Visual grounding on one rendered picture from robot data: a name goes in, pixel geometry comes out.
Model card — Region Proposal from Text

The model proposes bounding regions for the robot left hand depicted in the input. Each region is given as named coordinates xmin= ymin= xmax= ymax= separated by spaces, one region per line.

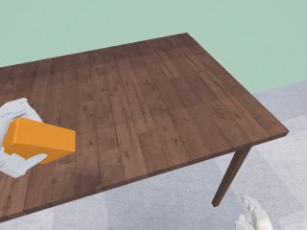
xmin=0 ymin=98 xmax=48 ymax=178

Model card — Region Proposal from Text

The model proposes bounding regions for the sponge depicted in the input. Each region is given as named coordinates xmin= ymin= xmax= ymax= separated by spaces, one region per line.
xmin=1 ymin=117 xmax=76 ymax=164

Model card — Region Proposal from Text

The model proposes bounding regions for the robot right hand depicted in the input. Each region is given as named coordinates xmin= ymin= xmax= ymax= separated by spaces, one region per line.
xmin=235 ymin=195 xmax=273 ymax=230

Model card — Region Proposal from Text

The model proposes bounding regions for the table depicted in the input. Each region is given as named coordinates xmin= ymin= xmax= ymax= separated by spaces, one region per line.
xmin=0 ymin=33 xmax=289 ymax=223

